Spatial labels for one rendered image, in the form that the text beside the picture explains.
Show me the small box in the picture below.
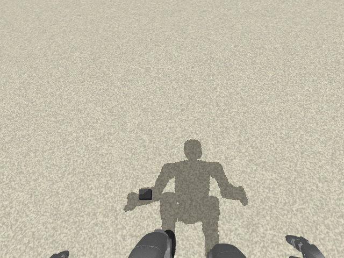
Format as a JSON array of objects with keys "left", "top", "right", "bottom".
[{"left": 139, "top": 189, "right": 152, "bottom": 200}]

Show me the left robot foot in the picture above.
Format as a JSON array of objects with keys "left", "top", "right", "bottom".
[{"left": 165, "top": 230, "right": 176, "bottom": 258}]

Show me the right robot hand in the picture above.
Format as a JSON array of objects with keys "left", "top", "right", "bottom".
[{"left": 285, "top": 235, "right": 325, "bottom": 258}]

